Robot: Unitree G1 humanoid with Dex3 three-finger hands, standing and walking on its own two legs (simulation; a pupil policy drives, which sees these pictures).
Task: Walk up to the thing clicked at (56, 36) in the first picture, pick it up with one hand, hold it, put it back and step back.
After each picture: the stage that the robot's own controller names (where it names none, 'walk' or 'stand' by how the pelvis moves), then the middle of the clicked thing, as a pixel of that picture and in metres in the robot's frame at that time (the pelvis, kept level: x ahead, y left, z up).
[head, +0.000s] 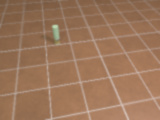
stand; (56, 35) +1.56 +0.34 -0.65
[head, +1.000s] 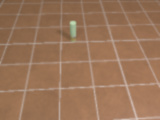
walk; (73, 31) +1.46 +0.20 -0.64
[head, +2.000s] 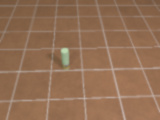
walk; (65, 59) +1.02 +0.21 -0.64
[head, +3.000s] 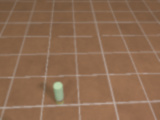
walk; (59, 94) +0.69 +0.20 -0.63
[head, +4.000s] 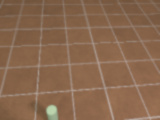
stand; (53, 117) +0.48 +0.18 -0.64
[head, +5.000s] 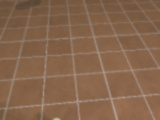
stand; out of the picture +0.44 +0.18 -0.66
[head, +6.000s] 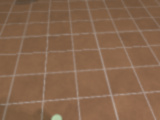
stand; out of the picture +0.45 +0.18 -0.66
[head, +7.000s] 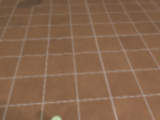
stand; out of the picture +0.46 +0.18 -0.66
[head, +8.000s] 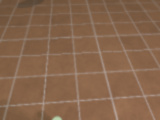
stand; out of the picture +0.45 +0.18 -0.66
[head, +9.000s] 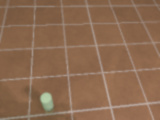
go down; (47, 104) +0.47 +0.19 -0.60
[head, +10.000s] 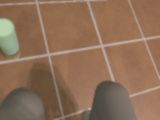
go down; (8, 42) +0.52 +0.25 -0.24
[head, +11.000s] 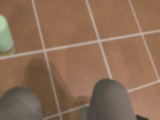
close in; (2, 38) +0.52 +0.26 -0.24
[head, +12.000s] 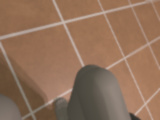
close; out of the picture +0.50 +0.30 -0.16
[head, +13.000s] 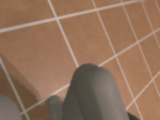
lift; out of the picture +0.48 +0.31 -0.17
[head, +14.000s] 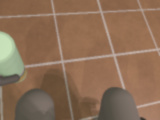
lift; (8, 63) +0.37 +0.24 -0.02
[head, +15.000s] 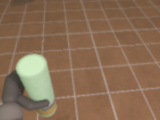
hold; (40, 90) +0.31 +0.14 +0.09
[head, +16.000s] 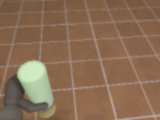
hold; (40, 93) +0.32 +0.15 +0.03
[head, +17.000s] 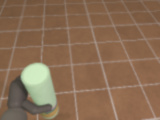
crouch; (43, 95) +0.31 +0.14 +0.04
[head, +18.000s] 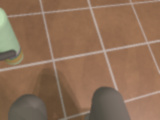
crouch; (4, 41) +0.47 +0.20 -0.05
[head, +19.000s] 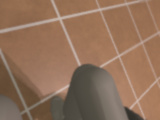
lower; out of the picture +0.45 +0.29 -0.17
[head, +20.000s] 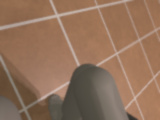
lower; out of the picture +0.47 +0.30 -0.17
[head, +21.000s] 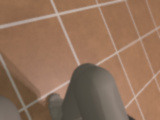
lower; out of the picture +0.47 +0.31 -0.17
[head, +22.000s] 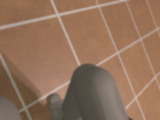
lower; out of the picture +0.47 +0.31 -0.17
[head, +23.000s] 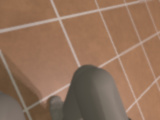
loosen; out of the picture +0.47 +0.28 -0.16
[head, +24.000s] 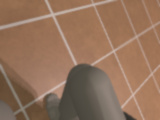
withdraw; out of the picture +0.47 +0.28 -0.18
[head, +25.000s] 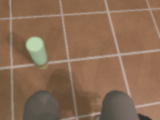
walk; (39, 55) +0.51 +0.20 -0.31
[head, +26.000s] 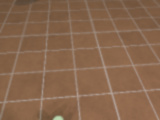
stand; out of the picture +0.44 +0.15 -0.59
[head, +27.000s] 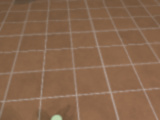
stand; out of the picture +0.44 +0.17 -0.60
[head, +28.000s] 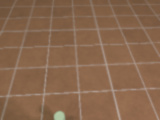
stand; out of the picture +0.45 +0.16 -0.62
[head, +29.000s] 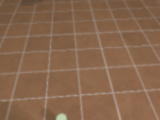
walk; out of the picture +0.46 +0.15 -0.65
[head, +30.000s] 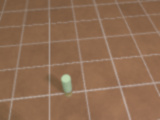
walk; (67, 86) +0.66 +0.15 -0.64
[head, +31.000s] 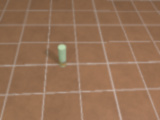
walk; (62, 56) +1.02 +0.18 -0.64
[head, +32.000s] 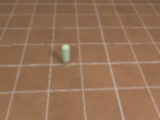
stand; (66, 56) +1.09 +0.17 -0.64
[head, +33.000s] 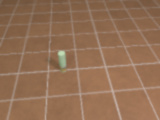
stand; (62, 62) +1.11 +0.20 -0.66
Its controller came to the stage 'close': yes
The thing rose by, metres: 0.68
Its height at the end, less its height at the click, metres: +0.00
